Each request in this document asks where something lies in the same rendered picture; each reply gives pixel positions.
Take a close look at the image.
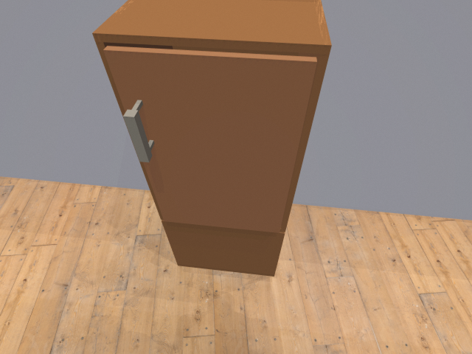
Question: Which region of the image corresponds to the handle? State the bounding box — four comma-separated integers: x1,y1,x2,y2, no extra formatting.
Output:
123,100,154,162

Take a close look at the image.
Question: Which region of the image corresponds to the cupboard door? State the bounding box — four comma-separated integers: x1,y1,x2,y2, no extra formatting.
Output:
103,46,317,233

